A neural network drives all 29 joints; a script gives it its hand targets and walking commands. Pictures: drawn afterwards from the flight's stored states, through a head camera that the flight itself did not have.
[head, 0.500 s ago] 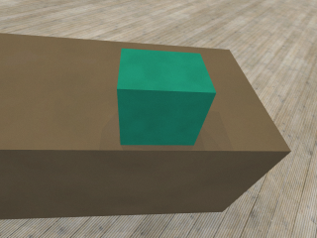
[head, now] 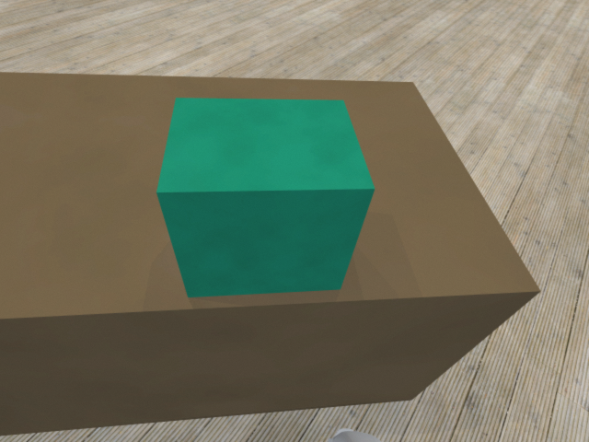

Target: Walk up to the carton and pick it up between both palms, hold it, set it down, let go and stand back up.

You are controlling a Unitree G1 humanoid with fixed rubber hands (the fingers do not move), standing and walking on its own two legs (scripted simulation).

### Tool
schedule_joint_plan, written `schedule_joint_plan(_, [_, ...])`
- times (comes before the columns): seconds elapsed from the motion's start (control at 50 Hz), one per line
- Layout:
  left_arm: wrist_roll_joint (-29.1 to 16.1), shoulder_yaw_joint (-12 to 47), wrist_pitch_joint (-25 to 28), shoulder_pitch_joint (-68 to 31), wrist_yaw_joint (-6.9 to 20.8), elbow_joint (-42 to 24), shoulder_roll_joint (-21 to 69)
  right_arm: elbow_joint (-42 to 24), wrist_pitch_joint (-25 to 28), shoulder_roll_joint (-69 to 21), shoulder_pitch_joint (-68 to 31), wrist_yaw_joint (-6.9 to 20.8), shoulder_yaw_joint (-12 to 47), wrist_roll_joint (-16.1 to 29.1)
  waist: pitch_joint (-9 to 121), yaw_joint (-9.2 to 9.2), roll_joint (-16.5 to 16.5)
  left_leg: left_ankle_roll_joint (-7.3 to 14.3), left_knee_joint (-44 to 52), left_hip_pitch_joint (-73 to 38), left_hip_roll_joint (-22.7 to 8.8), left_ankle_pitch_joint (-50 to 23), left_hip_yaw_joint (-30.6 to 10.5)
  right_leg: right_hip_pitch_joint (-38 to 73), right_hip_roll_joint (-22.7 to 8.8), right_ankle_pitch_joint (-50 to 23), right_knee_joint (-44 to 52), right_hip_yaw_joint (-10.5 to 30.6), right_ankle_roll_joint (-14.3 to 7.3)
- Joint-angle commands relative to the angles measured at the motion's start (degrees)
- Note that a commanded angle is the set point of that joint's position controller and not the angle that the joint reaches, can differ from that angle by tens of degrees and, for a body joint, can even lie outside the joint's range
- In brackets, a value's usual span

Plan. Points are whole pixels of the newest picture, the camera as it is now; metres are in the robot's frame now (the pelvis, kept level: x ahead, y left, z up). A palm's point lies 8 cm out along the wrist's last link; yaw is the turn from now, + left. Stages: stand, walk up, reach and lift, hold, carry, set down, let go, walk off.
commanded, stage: walk up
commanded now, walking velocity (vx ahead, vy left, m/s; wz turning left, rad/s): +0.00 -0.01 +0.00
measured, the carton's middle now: (264, 200) +0.46 +0.05 +0.06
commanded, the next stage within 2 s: stand in 1.76 s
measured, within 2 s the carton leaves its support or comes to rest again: neither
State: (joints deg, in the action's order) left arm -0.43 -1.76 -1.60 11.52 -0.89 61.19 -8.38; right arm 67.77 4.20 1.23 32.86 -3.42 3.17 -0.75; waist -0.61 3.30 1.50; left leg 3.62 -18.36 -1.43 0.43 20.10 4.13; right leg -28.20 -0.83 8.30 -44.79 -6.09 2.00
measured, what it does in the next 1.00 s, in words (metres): steps on the spot: right foot, then left foot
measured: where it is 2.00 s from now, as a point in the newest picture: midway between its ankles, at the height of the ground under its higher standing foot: outside the picture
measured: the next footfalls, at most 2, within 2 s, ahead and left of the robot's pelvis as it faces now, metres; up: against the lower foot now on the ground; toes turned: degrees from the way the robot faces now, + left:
right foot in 0.06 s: +0.09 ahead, -0.10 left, +0.00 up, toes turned -6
left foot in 0.80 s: -0.01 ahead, +0.11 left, +0.00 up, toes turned +6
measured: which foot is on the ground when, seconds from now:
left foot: down 0.00-0.08, up 0.10-0.78, down 0.80-1.00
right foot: up 0.00-0.04, down 0.06-0.80, up 0.82-1.00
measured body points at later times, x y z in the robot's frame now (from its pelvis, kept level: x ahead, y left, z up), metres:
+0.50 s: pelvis +0.03 -0.05 +0.01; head +0.05 -0.08 +0.45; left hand -0.02 +0.14 -0.14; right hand +0.00 -0.27 -0.17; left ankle +0.02 +0.10 -0.69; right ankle +0.05 -0.10 -0.74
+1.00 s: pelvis -0.04 +0.00 +0.01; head -0.04 +0.05 +0.46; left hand -0.03 +0.25 -0.16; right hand -0.02 -0.24 -0.12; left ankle -0.05 +0.11 -0.74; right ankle -0.04 -0.18 -0.65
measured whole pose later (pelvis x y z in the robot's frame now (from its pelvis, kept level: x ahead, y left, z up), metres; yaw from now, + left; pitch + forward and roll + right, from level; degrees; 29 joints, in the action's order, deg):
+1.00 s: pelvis -0.04 +0.00 +0.01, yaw +1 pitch +1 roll -5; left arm 2.5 -4.9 -3.4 17.5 -0.4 57.4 -13.3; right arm 60.2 -0.8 8.2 16.8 -3.2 -2.0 -1.4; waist 1.6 0.0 1.4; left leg -0.3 -22.4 10.9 -6.7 12.4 3.0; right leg -27.9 0.8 16.8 -57.1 1.6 0.4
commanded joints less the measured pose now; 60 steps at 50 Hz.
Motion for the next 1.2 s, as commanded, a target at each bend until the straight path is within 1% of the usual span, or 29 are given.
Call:
schedule_joint_plan(0.0, [-0.34,0.30,1.23,4.36,-1.27,-1.41,-1.96,0.31,-0.71,10.75,6.33,-0.78,-2.61,-0.35,-4.13,-2.14,-10.41,2.62,-7.71,2.37,-12.84,-66.36,-5.74,9.55,1.52,1.14,12.50,-1.76,-2.12])
schedule_joint_plan(0.04, [-0.49,0.18,2.77,11.71,-1.72,1.14,-3.36,-0.56,-0.77,9.74,4.30,-0.44,-2.90,0.26,-0.48,-5.24,-4.82,1.86,-15.49,4.99,-10.47,-52.73,-5.14,21.72,-1.83,-14.07,26.13,1.58,-3.38])
schedule_joint_plan(0.06, [-0.15,-0.38,3.63,14.17,-1.94,1.80,-6.21,-0.87,-0.67,7.59,7.43,-0.17,-2.51,0.61,4.28,-4.55,1.44,0.32,-19.53,12.68,-8.28,-32.34,-5.44,34.29,-9.14,-35.77,20.62,8.04,-5.29])
schedule_joint_plan(0.08, [0.37,-0.13,3.82,16.18,-2.05,2.03,-6.93,-0.83,-1.27,4.39,10.89,-0.26,-1.99,1.28,8.12,-3.88,10.24,-1.02,-27.04,19.78,-3.65,3.03,-3.68,42.49,-18.86,-57.42,16.39,16.73,-10.87])
schedule_joint_plan(0.1, [0.50,1.09,3.46,15.64,-2.15,1.75,-4.32,0.18,-2.63,3.48,11.14,-0.54,-1.75,1.62,9.13,-3.63,11.44,-0.50,-31.17,18.14,-2.40,18.39,-3.58,38.80,-22.74,-56.85,18.13,18.38,-14.85])
schedule_joint_plan(0.12, [0.34,1.77,2.97,12.94,-2.25,0.96,-2.26,-0.13,-3.75,4.09,7.51,-0.27,-2.32,1.09,6.02,-2.89,10.32,-0.74,-31.16,14.67,-3.08,18.11,-4.90,27.94,-21.54,-38.21,24.28,18.86,-16.29])
schedule_joint_plan(0.16, [0.63,2.74,2.44,7.56,-2.01,-1.01,0.46,-2.41,-5.41,6.10,-1.36,0.91,-3.26,-0.61,-7.98,-2.03,4.28,-1.17,-26.93,11.99,-3.44,12.56,-5.11,7.88,-13.16,-7.50,33.03,13.75,-10.81])
schedule_joint_plan(0.2, [0.48,2.54,2.57,9.29,-2.39,-0.37,-1.71,-1.27,-6.56,3.34,-1.24,1.46,-2.96,-0.81,-12.94,-1.42,3.36,-2.36,-24.66,15.75,-1.90,6.29,-3.50,9.88,-11.11,-9.56,33.64,12.04,-6.18])
schedule_joint_plan(0.24, [-0.23,1.86,2.90,10.50,-2.40,-0.18,-3.66,0.66,-7.20,2.28,3.61,1.29,-2.81,-0.45,-7.46,-0.70,2.11,-3.10,-26.26,17.57,-1.25,4.20,-2.75,17.65,-11.55,-10.62,33.06,11.02,-5.24])
schedule_joint_plan(0.32, [-0.25,2.19,3.38,13.31,-1.98,1.09,-2.87,-0.73,-7.75,6.01,-2.28,1.24,-4.08,0.11,-7.12,-2.64,6.39,-4.13,-25.00,16.86,-2.82,-1.61,-3.43,13.41,-9.69,8.08,37.96,10.02,-0.65])
schedule_joint_plan(0.34, [0.32,2.04,3.38,13.15,-1.98,0.44,-3.10,-0.81,-7.79,6.86,-3.24,1.26,-4.42,0.34,-7.36,-3.13,5.97,-4.25,-24.85,17.19,-2.99,-2.63,-3.98,12.82,-10.97,7.92,37.91,11.27,-0.56])
schedule_joint_plan(0.38, [0.77,0.76,3.41,11.96,-2.54,-1.39,-6.97,-2.53,-8.28,9.90,-6.55,0.69,-5.78,0.14,-9.22,-3.61,2.59,-5.51,-30.00,23.02,-3.25,-1.78,-4.04,15.34,-15.38,-16.74,31.65,11.65,-1.28])
schedule_joint_plan(0.42, [0.80,0.74,3.49,14.10,-2.78,-1.61,-7.45,-3.19,-8.45,9.88,-6.41,0.61,-6.10,0.27,-3.94,-3.57,2.58,-6.11,-33.88,25.12,-3.67,0.73,-5.19,19.42,-17.80,-27.51,28.07,11.82,-3.66])
schedule_joint_plan(0.54, [1.57,0.95,2.51,12.05,-3.02,-3.41,-4.95,-6.57,-8.21,7.55,-12.60,0.73,-6.23,-0.45,-2.26,-3.23,5.74,-5.35,-37.69,25.59,-2.05,2.63,-4.97,14.73,-15.07,-16.74,28.20,9.76,-11.27])
schedule_joint_plan(0.64, [1.93,0.35,2.00,13.95,-3.16,-3.52,-5.76,-8.24,-7.02,8.52,-14.35,0.05,-6.20,-0.11,1.72,-4.80,6.36,-5.63,-28.10,25.35,-1.19,6.18,-2.30,21.09,-14.94,-30.34,21.96,9.55,-14.17])
schedule_joint_plan(0.7, [2.32,-0.37,1.25,12.16,-2.92,-3.98,-7.66,-8.35,-6.61,8.91,-13.74,-0.18,-5.98,0.35,4.38,-4.32,6.81,-5.20,-18.45,19.74,-1.51,4.29,-1.83,19.44,-14.46,-15.58,22.01,10.88,-14.42])
schedule_joint_plan(0.72, [2.19,-0.88,0.87,9.95,-2.98,-4.56,-8.21,-8.08,-6.19,8.73,-12.50,-0.13,-5.93,0.40,4.32,-2.79,6.30,-4.83,-12.39,16.97,-1.95,-0.10,-1.85,17.40,-13.05,-11.81,21.15,10.26,-13.29])
schedule_joint_plan(0.76, [1.67,-1.25,0.23,11.02,-2.75,-4.32,-7.28,-8.26,-4.85,11.58,-11.74,-0.02,-6.52,-0.04,2.89,-2.39,-0.64,-4.29,-1.85,7.66,-7.16,-13.31,-4.81,7.67,-8.27,-1.24,17.07,6.56,-8.44])
schedule_joint_plan(0.78, [1.19,-0.86,0.03,11.67,-2.58,-4.66,-5.29,-8.45,-4.33,14.26,-10.77,0.01,-6.75,-0.57,2.03,-1.79,-11.05,-1.79,1.91,5.18,-17.79,-17.07,-15.75,0.37,-2.69,11.91,9.58,0.85,-5.33])
schedule_joint_plan(0.8, [1.48,-0.98,-0.80,11.70,-2.43,-4.73,-4.05,-9.18,-4.43,17.07,-10.23,0.00,-6.94,-0.98,0.78,-1.29,-13.65,2.79,5.83,10.42,-26.70,-11.74,-24.11,-1.65,-0.29,21.86,0.36,0.94,-3.39])
schedule_joint_plan(0.82, [2.22,-1.31,-1.55,9.47,-2.05,-5.55,-4.67,-9.16,-4.70,17.49,-11.28,-0.20,-7.02,-0.99,-1.98,-0.88,-12.96,6.38,8.08,19.18,-27.37,-4.22,-23.78,0.86,-1.31,20.58,-5.88,5.01,-3.41])
schedule_joint_plan(0.84, [3.24,-2.93,-2.69,3.91,-1.19,-7.95,-8.79,-9.73,-5.29,20.67,-10.75,-1.32,-9.02,-1.78,-6.67,2.06,-11.76,8.49,6.11,20.92,-33.67,-16.26,-30.41,-6.17,0.03,23.39,-17.40,5.59,-1.83])
schedule_joint_plan(0.88, [3.29,-3.03,-2.56,4.22,0.37,-7.34,-6.34,-9.01,-5.22,16.95,-13.12,-1.20,-7.46,-1.19,-5.68,-1.20,-7.25,2.73,6.98,17.78,-24.51,-1.78,-20.58,-6.46,-2.28,12.01,-16.95,11.63,-1.63])
schedule_joint_plan(0.9, [3.04,-3.22,-2.12,7.90,1.03,-5.65,-5.22,-10.27,-4.93,15.29,-17.79,-0.87,-6.86,-0.78,-6.54,-4.71,-7.32,-1.44,5.94,14.79,-19.59,-3.56,-12.92,-7.87,-0.52,9.07,-14.55,11.62,-1.43])
schedule_joint_plan(0.94, [2.93,-2.95,-1.50,13.71,1.13,-2.83,-2.38,-10.65,-3.89,11.95,-19.71,0.26,-5.84,-0.40,-2.65,-6.95,-11.95,-3.98,6.72,14.85,-12.85,-4.57,-5.61,-1.21,1.68,5.90,-13.21,9.19,-1.40])
schedule_joint_plan(0.98, [2.98,-2.85,-1.43,11.08,0.65,-3.67,-3.69,-8.64,-2.90,11.25,-13.79,1.02,-5.62,-0.42,-2.60,-3.48,-14.79,-3.26,7.73,14.59,-11.92,-5.74,-8.07,1.55,2.07,5.45,-12.32,6.34,-0.34])
schedule_joint_plan(1.04, [1.78,-1.76,-0.88,10.12,0.76,-3.90,-1.83,-7.02,-2.70,9.79,-15.39,1.04,-4.46,-0.01,-3.40,-5.17,-19.16,-0.93,8.79,15.75,-7.41,-1.05,-3.62,7.31,2.40,6.35,1.88,4.57,-0.06])
schedule_joint_plan(1.12, [0.72,-1.65,-0.58,7.23,-1.31,-3.78,-4.28,-6.72,-2.71,15.12,-9.68,1.26,-5.81,-1.33,-3.17,-0.48,-14.76,4.08,5.47,11.30,-13.65,-8.52,-11.34,9.62,0.84,14.11,12.99,2.94,0.31])
schedule_joint_plan(1.18, [0.53,-1.09,0.96,12.92,-1.90,-1.67,-3.66,-6.95,-3.29,15.67,-10.66,1.23,-6.64,-0.85,-1.36,-2.78,-9.29,3.70,-0.12,12.41,-13.68,-16.63,-10.64,18.96,-0.61,3.39,28.45,3.83,-0.69])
